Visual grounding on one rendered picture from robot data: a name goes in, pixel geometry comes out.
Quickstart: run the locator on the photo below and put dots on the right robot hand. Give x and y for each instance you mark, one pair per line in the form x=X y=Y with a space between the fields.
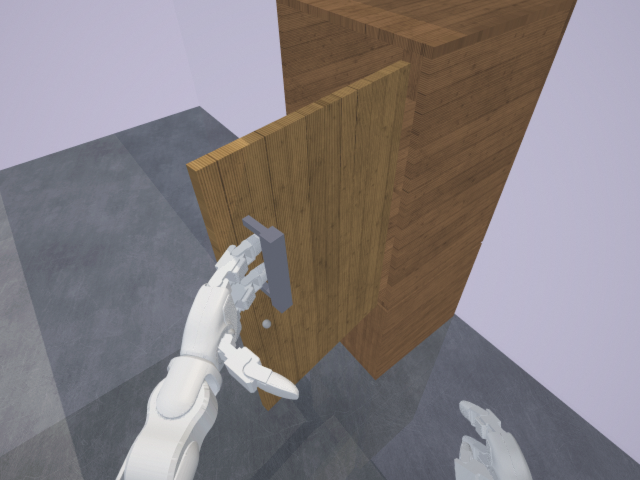
x=500 y=459

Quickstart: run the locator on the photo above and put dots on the left robot hand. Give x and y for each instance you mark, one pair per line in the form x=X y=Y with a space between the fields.
x=216 y=309

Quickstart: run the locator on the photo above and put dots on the handle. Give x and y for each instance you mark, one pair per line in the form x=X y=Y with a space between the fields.
x=276 y=265

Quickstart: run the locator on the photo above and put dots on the left robot forearm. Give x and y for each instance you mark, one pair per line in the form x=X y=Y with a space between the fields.
x=181 y=410

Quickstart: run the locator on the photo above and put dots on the cupboard door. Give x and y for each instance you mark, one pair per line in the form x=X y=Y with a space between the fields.
x=323 y=176

